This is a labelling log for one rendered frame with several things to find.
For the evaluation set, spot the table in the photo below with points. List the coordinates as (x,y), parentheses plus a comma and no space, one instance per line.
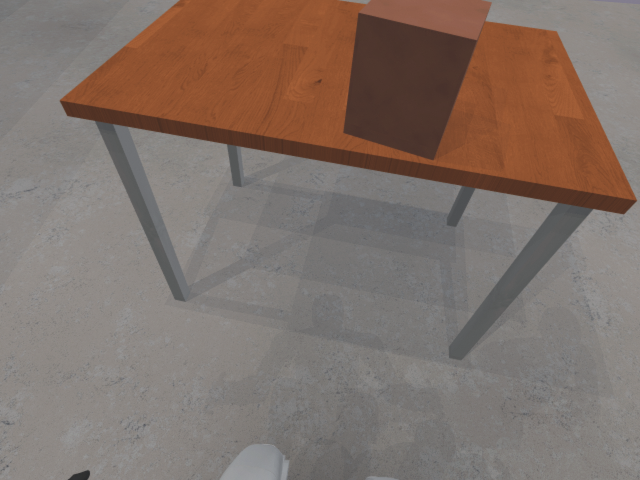
(274,75)

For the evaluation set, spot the carton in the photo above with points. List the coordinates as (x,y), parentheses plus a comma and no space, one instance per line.
(409,62)

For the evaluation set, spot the left robot thigh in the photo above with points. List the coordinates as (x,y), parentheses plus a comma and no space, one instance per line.
(258,462)

